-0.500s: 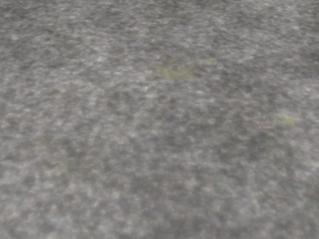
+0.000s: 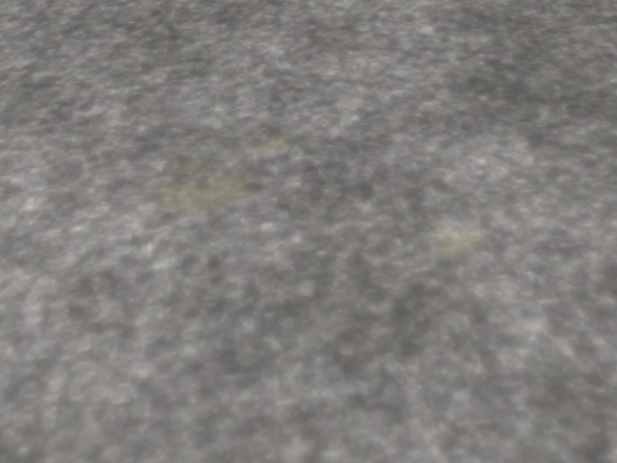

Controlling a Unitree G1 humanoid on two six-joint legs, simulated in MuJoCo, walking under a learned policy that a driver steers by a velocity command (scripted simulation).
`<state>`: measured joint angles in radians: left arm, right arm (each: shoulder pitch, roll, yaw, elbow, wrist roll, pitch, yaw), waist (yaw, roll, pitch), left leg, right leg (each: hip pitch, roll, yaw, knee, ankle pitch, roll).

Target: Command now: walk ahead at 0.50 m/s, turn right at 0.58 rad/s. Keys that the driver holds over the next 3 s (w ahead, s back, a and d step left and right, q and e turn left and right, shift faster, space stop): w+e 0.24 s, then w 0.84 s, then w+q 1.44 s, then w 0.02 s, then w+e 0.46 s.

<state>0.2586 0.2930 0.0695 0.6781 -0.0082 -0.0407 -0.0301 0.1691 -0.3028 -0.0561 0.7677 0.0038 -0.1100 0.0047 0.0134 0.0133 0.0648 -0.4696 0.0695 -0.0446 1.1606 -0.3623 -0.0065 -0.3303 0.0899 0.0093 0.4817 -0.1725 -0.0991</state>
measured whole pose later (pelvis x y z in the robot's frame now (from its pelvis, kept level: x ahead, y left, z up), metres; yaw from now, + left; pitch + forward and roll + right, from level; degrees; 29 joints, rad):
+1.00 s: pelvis +0.53 -0.08 +0.01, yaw -15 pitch +1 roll +0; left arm 0.26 0.27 0.05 0.72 0.00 -0.07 -0.03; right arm 0.24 -0.32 -0.05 0.83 0.01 -0.07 0.01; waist 0.01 0.04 0.02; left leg -0.53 0.09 -0.02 1.09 -0.30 0.00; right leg -0.25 0.04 -0.03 0.39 -0.16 -0.06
